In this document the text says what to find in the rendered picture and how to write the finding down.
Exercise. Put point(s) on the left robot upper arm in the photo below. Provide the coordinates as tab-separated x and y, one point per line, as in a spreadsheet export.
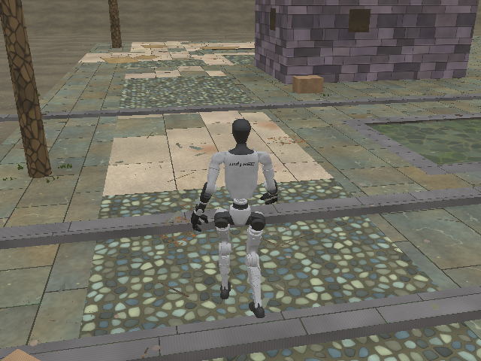
213	172

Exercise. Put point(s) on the right robot forearm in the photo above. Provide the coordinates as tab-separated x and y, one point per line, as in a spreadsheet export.
273	193

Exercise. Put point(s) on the left robot hand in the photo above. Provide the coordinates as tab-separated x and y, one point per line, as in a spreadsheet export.
195	220

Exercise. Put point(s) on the right robot upper arm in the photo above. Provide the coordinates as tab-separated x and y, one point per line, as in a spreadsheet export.
267	168

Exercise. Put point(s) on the right robot thigh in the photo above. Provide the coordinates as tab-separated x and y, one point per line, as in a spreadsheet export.
254	234

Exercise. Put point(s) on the left robot forearm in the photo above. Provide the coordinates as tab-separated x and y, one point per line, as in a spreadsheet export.
202	202

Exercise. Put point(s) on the robot right foot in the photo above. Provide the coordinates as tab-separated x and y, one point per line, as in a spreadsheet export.
259	311

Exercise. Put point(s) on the right robot hand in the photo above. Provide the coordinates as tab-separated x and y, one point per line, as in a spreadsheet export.
266	196

